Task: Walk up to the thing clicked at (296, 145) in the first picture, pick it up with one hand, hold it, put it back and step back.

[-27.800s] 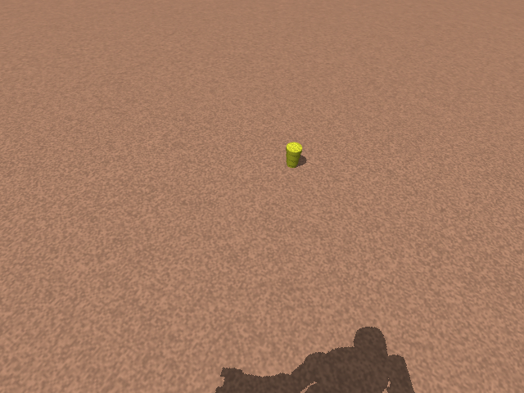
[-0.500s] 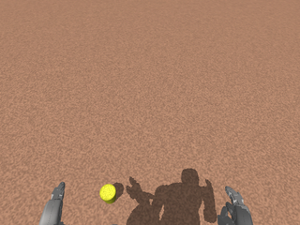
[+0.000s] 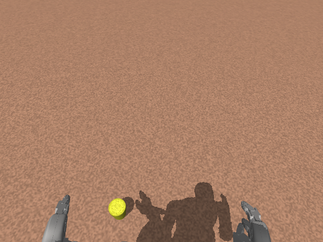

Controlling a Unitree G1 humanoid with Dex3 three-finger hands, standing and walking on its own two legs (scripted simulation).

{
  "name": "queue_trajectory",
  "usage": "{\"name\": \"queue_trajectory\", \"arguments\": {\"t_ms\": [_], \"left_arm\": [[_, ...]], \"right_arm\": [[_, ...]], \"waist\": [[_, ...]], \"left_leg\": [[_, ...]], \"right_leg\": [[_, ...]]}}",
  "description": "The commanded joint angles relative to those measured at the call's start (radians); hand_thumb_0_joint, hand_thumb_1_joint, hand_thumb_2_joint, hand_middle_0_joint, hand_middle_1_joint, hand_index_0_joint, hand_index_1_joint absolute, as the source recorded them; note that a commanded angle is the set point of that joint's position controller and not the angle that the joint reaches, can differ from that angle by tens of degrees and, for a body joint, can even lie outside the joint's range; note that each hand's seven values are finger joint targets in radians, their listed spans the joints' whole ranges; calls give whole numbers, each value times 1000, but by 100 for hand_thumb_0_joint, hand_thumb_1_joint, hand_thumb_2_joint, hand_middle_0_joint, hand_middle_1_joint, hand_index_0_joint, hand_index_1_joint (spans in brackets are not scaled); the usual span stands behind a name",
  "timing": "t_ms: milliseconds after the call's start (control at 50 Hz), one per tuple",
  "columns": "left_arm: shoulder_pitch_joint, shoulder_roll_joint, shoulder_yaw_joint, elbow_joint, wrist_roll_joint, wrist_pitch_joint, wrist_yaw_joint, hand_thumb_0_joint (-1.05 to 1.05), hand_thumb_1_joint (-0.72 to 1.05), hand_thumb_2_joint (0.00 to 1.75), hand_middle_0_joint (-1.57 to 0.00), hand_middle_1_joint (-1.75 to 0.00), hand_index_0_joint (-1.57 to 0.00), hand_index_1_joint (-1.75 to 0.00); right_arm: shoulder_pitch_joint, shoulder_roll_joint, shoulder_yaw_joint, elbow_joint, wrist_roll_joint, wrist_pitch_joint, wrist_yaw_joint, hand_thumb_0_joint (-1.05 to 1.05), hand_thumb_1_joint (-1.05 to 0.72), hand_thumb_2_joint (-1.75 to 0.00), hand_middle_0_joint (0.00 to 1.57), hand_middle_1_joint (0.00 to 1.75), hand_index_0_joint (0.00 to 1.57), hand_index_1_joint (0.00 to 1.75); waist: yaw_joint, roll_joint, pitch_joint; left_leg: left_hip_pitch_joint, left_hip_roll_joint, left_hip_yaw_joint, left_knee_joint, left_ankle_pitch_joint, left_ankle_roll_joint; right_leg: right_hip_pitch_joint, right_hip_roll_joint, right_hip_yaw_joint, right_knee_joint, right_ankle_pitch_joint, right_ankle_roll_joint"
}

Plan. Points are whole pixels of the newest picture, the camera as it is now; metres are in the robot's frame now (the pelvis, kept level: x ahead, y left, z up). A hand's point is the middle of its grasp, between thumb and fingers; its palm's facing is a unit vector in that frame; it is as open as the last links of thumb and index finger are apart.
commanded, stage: stand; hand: left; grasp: from the side
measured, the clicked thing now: (118, 210) +0.39 +0.21 -0.66
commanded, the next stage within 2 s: none
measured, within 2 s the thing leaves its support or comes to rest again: neither
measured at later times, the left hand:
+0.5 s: hand out of the picture +0.15 +0.20 -0.09, palm faces -0.02 -0.94 -0.33, open 9.4 cm
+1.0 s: hand out of the picture +0.04 +0.25 -0.11, palm faces +0.01 -0.94 -0.34, open 7.4 cm
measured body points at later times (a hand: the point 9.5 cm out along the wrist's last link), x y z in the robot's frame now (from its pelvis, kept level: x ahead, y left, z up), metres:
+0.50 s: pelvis -0.01 +0.00 +0.01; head +0.01 +0.00 +0.46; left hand +0.15 +0.25 -0.06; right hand +0.14 -0.26 -0.09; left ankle +0.01 +0.13 -0.69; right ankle +0.00 -0.13 -0.69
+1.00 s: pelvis -0.01 +0.01 +0.05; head -0.01 +0.00 +0.50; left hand +0.04 +0.30 -0.08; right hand +0.06 -0.27 -0.09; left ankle +0.01 +0.13 -0.69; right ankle +0.00 -0.13 -0.69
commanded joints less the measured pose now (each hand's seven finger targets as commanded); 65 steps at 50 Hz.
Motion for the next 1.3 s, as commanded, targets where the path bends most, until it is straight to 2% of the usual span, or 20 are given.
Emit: {"name": "queue_trajectory", "arguments": {"t_ms": [0, 40, 80, 100, 240, 260, 340, 360, 380, 400, 420, 460, 500, 560, 640, 780, 880, 960, 1040, 1280], "left_arm": [[-18, 96, 50, -179, 5, -53, 15, 0, -52, 7, -5, -6, -5, -6], [-12, 93, 47, -182, 5, -53, 14, 0, -53, 7, -5, -6, -5, -6], [-21, 99, 54, -197, 5, -56, 13, 0, -37, 23, -20, -22, -20, -22], [-25, 102, 56, -186, 6, -53, 14, 0, -29, 31, -20, -30, -20, -30], [-35, 109, 60, -192, 7, -55, 13, 0, 27, 87, -20, -30, -20, -30], [-26, 89, 44, -163, 7, -51, 12, 0, 35, 90, -20, -30, -20, -30], [-36, 102, 55, -174, 7, -53, 13, 0, 67, 90, -20, -30, -20, -30], [-204, 244, 99, 177, 103, -174, -34, 0, 75, 90, -20, -30, -20, -30], [-170, 253, 106, 270, 112, -220, -61, 0, 83, 90, -20, -30, -20, -30], [-183, 262, 105, 309, 114, -248, -74, 0, 90, 90, -20, -30, -20, -30], [-183, 262, 94, 330, 100, -266, -85, 0, 90, 90, -20, -30, -20, -30], [-217, 269, 84, 405, 75, -291, -101, 0, 90, 90, -20, -30, -20, -30], [-230, 267, 86, 475, 63, -298, -107, 0, 90, 90, -20, -30, -20, -30], [-257, 275, 82, 575, 56, -310, -105, 0, 90, 90, -20, -30, -20, -30], [-279, 277, 80, 678, 52, -316, -102, 0, 90, 90, -20, -30, -20, -30], [-273, 290, 68, 839, 40, -312, -101, 0, 90, 90, -20, -30, -20, -30], [-285, 308, 61, 928, 33, -311, -97, 0, 90, 90, -20, -30, -20, -30], [-305, 316, 56, 982, 29, -311, -98, 0, 90, 90, -20, -30, -20, -30], [-328, 317, 50, 1026, 33, -305, -101, 0, 90, 90, -20, -30, -20, -30], [-353, 334, 51, 1092, 36, -306, -110, 0, 90, 90, -20, -30, -20, -30]], "right_arm": [[-76, -113, -41, -168, -5, -53, -11, 0, -90, -90, 20, 30, 20, 30], [-73, -119, -46, -167, -5, -53, -11, 0, -90, -90, 20, 30, 20, 30], [-71, -119, -46, -162, -6, -53, -9, 0, -90, -90, 20, 30, 20, 30], [-67, -120, -47, -161, -6, -54, -10, 0, -90, -90, 20, 30, 20, 30], [-65, -118, -46, -162, -6, -51, -16, 0, -90, -90, 20, 30, 20, 30], [-69, -115, -42, -165, -6, -54, -15, 0, -90, -90, 20, 30, 20, 30], [-72, -115, -42, -164, -7, -54, -17, 0, -90, -90, 20, 30, 20, 30], [-111, -260, -84, 52, -117, 18, 43, 0, -90, -90, 20, 30, 20, 30], [-100, -252, -91, 96, -132, 42, 79, 0, -90, -90, 20, 30, 20, 30], [-96, -240, -90, 109, -123, 53, 95, 0, -90, -90, 20, 30, 20, 30], [-119, -241, -91, 113, -112, 64, 109, 0, -90, -90, 20, 30, 20, 30], [-114, -230, -91, 135, -77, 65, 140, 0, -90, -90, 20, 30, 20, 30], [-119, -243, -98, 162, -64, 68, 157, 0, -90, -90, 20, 30, 20, 30], [-117, -246, -102, 218, -64, 73, 165, 0, -90, -90, 20, 30, 20, 30], [-129, -255, -99, 269, -65, 80, 166, 0, -90, -90, 20, 30, 20, 30], [-133, -286, -94, 368, -53, 97, 163, 0, -90, -90, 20, 30, 20, 30], [-125, -295, -84, 436, -43, 99, 159, 0, -90, -90, 20, 30, 20, 30], [-125, -297, -77, 478, -36, 101, 157, 0, -90, -90, 20, 30, 20, 30], [-150, -300, -73, 507, -36, 109, 158, 0, -90, -90, 20, 30, 20, 30], [-173, -305, -75, 552, -34, 117, 168, 0, -90, -90, 20, 30, 20, 30]], "waist": [[4, -4, -73], [2, -19, -78], [2, 5, -91], [0, -8, -94], [-8, -27, -98], [-8, -20, -96], [-3, -16, -97], [27, -101, 70], [34, -131, -1], [24, -134, -17], [29, -105, 26], [32, -31, 12], [37, -55, 14], [33, -26, -6], [38, -7, 39], [39, -6, 104], [33, -22, 79], [28, -33, 83], [28, -28, 141], [30, -33, 171]], "left_leg": [[76, -41, 28, -162, 190, 26], [79, -42, 31, -157, 197, 29], [87, -42, 30, -153, 214, 27], [90, -40, 27, -154, 215, 28], [94, -45, 42, -136, 229, 33], [90, -46, 40, -143, 215, 33], [87, -44, 35, -155, 197, 32], [84, -23, -20, -200, 286, 60], [141, -18, 8, -181, 291, 86], [155, -15, -1, -194, 301, 93], [164, -23, -12, -216, 295, 94], [212, -21, -26, -265, 255, 97], [249, -22, -19, -279, 234, 84], [292, -12, -32, -322, 256, 83], [296, 17, -71, -409, 257, 90], [332, 29, -89, -524, 219, 75], [423, 36, -73, -537, 403, 64], [449, 39, -67, -572, 444, 56], [423, 39, -75, -633, 297, 49], [413, 36, -72, -677, 200, 42]], "right_leg": [[31, 41, -30, -159, 180, -21], [39, 38, -25, -160, 193, -19], [45, 37, -25, -156, 209, -20], [42, 39, -25, -151, 209, -18], [44, 33, -16, -168, 238, -11], [39, 35, -19, -164, 223, -12], [43, 36, -23, -166, 199, -15], [163, -54, 66, -213, 177, -77], [188, -79, 115, -218, 253, -101], [200, -84, 139, -209, 280, -112], [158, -75, 129, -232, 255, -109], [192, -74, 116, -240, 224, -89], [184, -79, 121, -280, 194, -86], [228, -79, 108, -296, 228, -75], [273, -65, 77, -321, 240, -61], [344, -78, 82, -442, 234, -53], [409, -101, 89, -492, 361, -44], [444, -105, 84, -527, 387, -37], [432, -98, 75, -575, 273, -28], [418, -100, 87, -643, 148, -22]]}}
